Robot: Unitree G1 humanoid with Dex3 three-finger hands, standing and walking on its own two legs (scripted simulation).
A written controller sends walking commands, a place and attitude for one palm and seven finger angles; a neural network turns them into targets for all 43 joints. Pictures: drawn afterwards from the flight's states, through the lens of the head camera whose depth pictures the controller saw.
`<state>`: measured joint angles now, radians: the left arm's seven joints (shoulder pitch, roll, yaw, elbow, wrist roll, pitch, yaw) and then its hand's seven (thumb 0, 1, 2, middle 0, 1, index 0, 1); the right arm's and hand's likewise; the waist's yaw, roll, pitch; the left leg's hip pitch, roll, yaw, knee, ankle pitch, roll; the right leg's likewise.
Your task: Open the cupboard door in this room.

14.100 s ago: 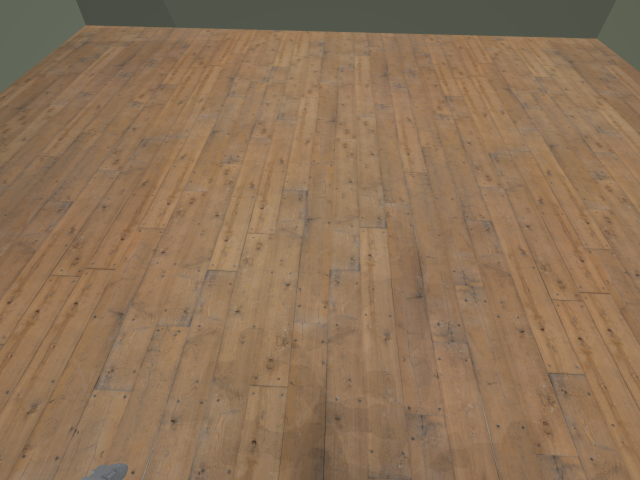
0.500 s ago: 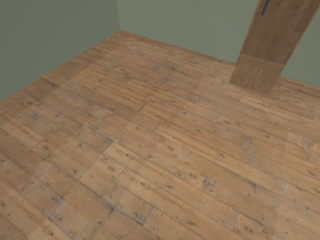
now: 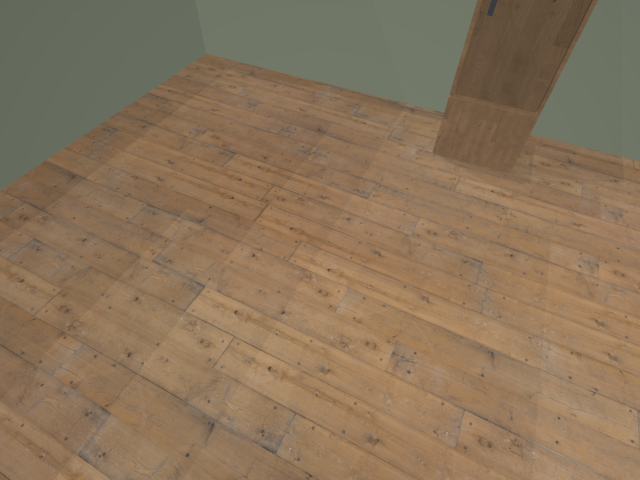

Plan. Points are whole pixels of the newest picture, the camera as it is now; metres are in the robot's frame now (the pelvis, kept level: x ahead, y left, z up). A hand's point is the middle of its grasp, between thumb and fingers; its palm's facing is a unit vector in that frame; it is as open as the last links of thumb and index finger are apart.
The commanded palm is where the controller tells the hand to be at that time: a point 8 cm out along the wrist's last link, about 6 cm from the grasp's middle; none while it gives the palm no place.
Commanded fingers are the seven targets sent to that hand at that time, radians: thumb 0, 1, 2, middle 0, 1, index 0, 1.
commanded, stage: stand and wait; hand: left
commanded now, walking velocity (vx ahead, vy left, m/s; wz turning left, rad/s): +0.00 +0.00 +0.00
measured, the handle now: out of the picture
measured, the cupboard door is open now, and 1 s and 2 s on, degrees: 0 0 0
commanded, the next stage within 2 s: turn or walk to find it in 0.02 s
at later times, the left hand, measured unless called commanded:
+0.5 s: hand out of the picture +0.00 +0.24 -0.17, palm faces +0.05 -0.96 -0.26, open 7.4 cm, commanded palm none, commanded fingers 0.00 0.90 0.90 -0.20 -0.30 -0.20 -0.30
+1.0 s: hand out of the picture +0.08 +0.26 -0.16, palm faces -0.01 -0.94 -0.34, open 7.4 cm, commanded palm none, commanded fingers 0.00 0.90 0.90 -0.20 -0.30 -0.20 -0.30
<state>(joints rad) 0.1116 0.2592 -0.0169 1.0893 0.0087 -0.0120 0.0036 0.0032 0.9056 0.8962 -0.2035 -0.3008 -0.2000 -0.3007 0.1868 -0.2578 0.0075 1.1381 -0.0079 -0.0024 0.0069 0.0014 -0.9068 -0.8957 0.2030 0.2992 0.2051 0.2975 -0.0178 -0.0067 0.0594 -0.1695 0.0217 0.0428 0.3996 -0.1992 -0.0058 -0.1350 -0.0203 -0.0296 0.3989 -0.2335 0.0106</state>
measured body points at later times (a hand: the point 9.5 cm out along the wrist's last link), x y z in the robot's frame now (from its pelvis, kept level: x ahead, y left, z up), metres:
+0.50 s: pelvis +0.00 +0.01 +0.00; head +0.01 +0.02 +0.45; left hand +0.00 +0.29 -0.15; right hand +0.09 -0.26 -0.13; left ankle +0.01 +0.12 -0.74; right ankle -0.01 -0.12 -0.74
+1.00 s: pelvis +0.01 +0.01 +0.00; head +0.03 +0.01 +0.45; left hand +0.08 +0.31 -0.13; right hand +0.11 -0.28 -0.13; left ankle +0.01 +0.12 -0.74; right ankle -0.01 -0.12 -0.74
